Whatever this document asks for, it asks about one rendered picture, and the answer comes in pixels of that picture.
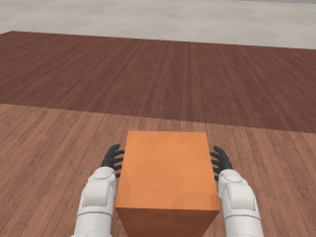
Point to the robot right hand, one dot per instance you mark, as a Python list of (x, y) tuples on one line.
[(223, 162)]

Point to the robot left hand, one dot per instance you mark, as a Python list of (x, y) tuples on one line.
[(110, 160)]

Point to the carton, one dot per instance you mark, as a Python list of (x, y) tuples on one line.
[(166, 186)]

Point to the left robot forearm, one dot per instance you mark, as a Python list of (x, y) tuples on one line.
[(95, 211)]

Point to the right robot forearm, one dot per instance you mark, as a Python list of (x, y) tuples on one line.
[(240, 209)]

